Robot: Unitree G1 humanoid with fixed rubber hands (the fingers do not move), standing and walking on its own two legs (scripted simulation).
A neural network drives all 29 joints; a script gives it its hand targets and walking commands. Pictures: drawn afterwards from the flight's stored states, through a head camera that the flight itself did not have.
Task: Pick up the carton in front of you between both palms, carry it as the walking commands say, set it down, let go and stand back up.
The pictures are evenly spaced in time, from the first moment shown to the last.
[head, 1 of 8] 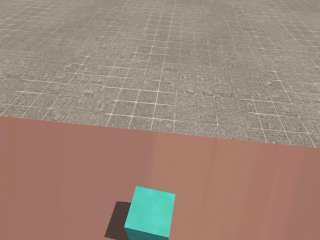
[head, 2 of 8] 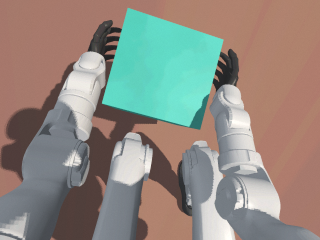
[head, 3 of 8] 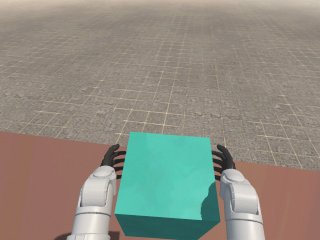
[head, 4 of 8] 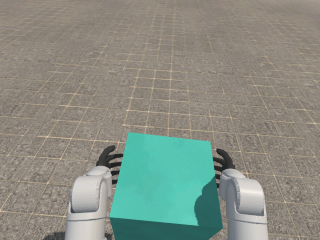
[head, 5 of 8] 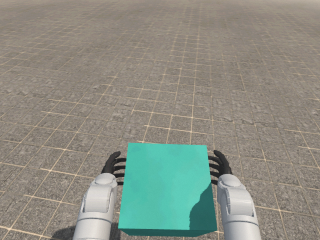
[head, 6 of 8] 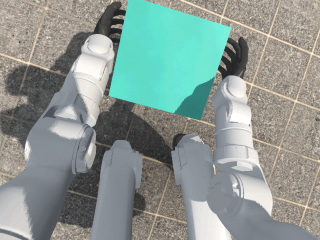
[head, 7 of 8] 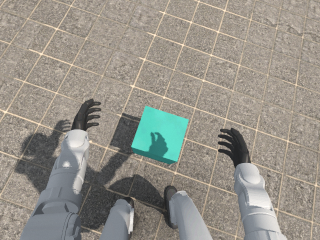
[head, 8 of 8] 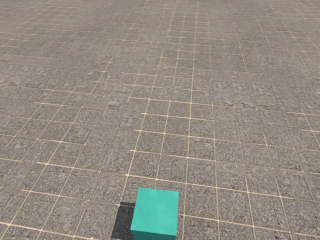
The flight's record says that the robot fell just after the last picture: no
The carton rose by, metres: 0.67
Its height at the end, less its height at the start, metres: -0.07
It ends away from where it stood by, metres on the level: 2.65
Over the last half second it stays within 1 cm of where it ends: yes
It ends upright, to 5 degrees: yes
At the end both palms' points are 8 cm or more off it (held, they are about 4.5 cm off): yes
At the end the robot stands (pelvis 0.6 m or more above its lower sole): yes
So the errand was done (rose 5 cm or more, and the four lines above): yes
